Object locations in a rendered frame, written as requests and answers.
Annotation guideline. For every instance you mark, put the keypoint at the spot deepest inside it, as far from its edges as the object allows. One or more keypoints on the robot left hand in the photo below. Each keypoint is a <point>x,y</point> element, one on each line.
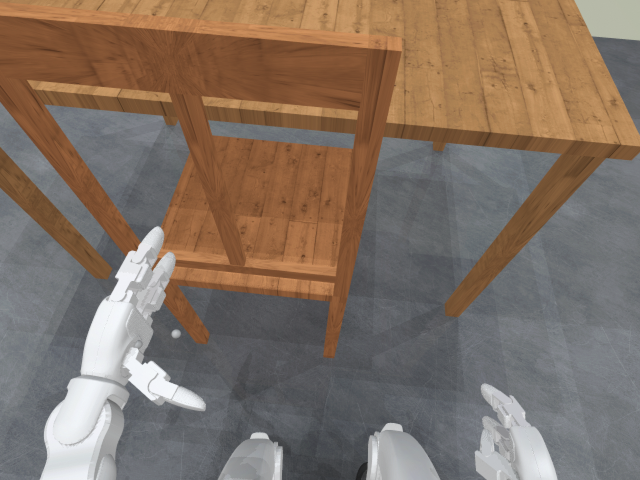
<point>124,317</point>

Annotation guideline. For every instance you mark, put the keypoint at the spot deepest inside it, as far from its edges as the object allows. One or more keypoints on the chair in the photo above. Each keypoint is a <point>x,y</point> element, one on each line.
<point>247,215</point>

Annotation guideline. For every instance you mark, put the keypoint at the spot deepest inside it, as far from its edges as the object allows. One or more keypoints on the left robot shin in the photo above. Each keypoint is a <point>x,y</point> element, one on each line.
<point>259,435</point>

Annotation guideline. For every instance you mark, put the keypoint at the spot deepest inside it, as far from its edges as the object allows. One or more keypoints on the robot right hand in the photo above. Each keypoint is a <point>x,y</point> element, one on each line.
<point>521,448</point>

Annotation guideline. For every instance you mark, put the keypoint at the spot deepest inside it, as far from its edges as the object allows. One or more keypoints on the table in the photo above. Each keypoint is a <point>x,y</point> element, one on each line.
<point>514,74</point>

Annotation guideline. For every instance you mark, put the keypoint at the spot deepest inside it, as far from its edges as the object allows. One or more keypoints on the left robot forearm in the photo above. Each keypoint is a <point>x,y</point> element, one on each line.
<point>82,432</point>

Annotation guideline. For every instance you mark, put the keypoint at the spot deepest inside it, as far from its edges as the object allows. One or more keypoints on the right robot thigh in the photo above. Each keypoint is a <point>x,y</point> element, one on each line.
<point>396,455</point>

